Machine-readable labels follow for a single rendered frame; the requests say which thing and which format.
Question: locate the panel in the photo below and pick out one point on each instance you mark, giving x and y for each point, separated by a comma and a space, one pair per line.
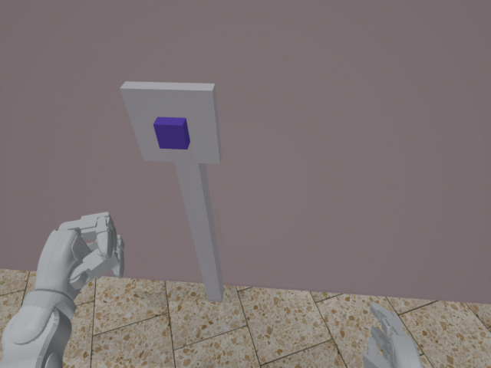
145, 101

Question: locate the right robot hand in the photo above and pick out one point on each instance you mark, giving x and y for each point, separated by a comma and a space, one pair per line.
399, 350

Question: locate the button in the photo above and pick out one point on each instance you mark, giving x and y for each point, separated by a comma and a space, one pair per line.
172, 133

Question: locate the left robot hand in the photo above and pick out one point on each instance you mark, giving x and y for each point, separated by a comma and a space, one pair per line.
59, 266

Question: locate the robot left forearm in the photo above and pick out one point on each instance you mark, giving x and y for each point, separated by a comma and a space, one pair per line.
38, 334

